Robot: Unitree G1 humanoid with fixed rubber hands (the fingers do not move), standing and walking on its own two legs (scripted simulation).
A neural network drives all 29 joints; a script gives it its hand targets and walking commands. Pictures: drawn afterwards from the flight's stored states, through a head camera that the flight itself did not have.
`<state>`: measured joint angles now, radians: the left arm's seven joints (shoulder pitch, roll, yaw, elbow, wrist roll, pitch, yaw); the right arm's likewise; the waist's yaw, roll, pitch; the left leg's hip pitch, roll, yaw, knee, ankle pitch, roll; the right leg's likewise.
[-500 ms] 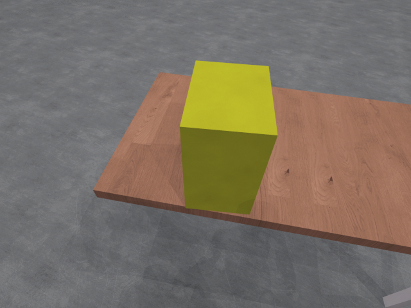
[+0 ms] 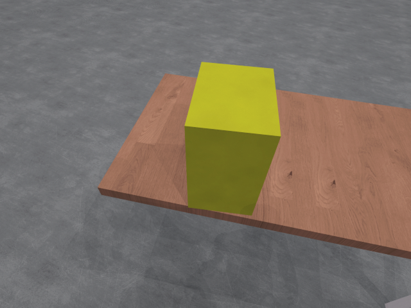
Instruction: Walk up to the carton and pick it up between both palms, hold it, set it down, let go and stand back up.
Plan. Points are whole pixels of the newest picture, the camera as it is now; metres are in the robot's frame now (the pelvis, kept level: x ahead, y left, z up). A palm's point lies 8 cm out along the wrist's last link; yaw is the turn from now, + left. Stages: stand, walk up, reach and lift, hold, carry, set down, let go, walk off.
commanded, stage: reach and lift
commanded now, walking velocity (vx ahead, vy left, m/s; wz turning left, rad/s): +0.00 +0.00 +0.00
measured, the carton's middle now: (227, 142) +0.47 -0.05 +0.03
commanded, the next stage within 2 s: none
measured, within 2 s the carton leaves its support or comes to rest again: neither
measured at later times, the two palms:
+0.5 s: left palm out of the picture +0.13 +0.22 -0.11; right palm out of the picture +0.10 -0.28 -0.10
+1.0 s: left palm out of the picture +0.13 +0.22 -0.08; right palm out of the picture +0.10 -0.24 -0.07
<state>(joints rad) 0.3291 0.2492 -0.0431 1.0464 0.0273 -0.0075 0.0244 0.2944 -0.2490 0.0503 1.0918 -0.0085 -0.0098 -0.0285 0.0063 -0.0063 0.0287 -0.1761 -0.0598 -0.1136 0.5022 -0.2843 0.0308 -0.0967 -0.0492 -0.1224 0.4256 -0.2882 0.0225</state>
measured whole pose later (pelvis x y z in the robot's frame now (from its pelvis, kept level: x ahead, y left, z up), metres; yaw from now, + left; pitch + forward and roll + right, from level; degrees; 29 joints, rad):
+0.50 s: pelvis -0.04 -0.04 -0.01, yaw -6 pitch +0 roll +0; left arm 0.10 0.27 0.16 0.48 0.10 0.52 -0.05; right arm 0.11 -0.20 0.00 0.67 -0.02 0.08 0.02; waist 0.03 -0.06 0.10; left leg -0.30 0.06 0.03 0.59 -0.29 -0.04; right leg -0.30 0.02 -0.05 0.61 -0.31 -0.04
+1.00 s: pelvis -0.03 -0.02 +0.00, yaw -5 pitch -3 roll +0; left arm 0.23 0.25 0.04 0.42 -0.02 0.23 -0.01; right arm 0.23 -0.11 -0.04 0.58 -0.01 -0.08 -0.03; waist 0.05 -0.06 0.07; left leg -0.18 0.03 0.05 0.47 -0.24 -0.01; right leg -0.16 -0.01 -0.05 0.46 -0.25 -0.01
